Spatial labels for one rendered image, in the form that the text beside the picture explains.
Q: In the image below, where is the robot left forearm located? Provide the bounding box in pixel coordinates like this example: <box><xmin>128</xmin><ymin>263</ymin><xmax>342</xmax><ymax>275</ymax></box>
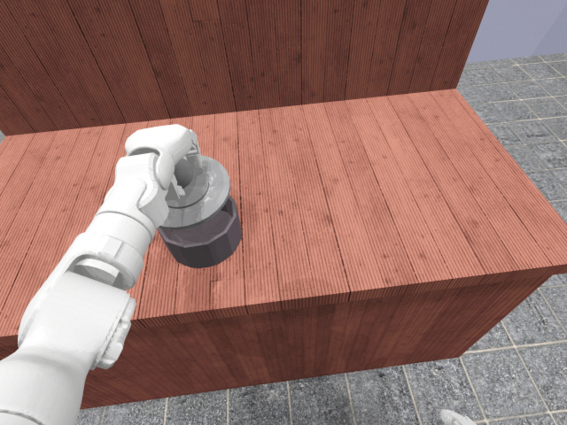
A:
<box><xmin>18</xmin><ymin>143</ymin><xmax>175</xmax><ymax>347</ymax></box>

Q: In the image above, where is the pot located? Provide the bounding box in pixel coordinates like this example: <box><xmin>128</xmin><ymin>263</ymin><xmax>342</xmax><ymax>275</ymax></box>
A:
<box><xmin>157</xmin><ymin>196</ymin><xmax>242</xmax><ymax>268</ymax></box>

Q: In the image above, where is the table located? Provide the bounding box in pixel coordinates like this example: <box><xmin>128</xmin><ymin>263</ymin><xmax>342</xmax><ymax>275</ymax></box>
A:
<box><xmin>0</xmin><ymin>0</ymin><xmax>567</xmax><ymax>410</ymax></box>

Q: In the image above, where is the knob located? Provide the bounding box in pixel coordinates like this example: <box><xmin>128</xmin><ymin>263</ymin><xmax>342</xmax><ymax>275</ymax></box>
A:
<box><xmin>174</xmin><ymin>158</ymin><xmax>193</xmax><ymax>189</ymax></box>

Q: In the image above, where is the left robot upper arm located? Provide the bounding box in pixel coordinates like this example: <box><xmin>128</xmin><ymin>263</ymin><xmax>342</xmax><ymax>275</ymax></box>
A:
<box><xmin>0</xmin><ymin>271</ymin><xmax>136</xmax><ymax>425</ymax></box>

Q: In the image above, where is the lid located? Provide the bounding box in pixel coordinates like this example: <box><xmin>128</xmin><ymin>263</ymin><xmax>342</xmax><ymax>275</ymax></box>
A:
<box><xmin>159</xmin><ymin>155</ymin><xmax>230</xmax><ymax>230</ymax></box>

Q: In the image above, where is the left robot hand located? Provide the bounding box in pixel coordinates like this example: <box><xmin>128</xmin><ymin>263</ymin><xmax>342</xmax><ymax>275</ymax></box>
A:
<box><xmin>125</xmin><ymin>124</ymin><xmax>202</xmax><ymax>201</ymax></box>

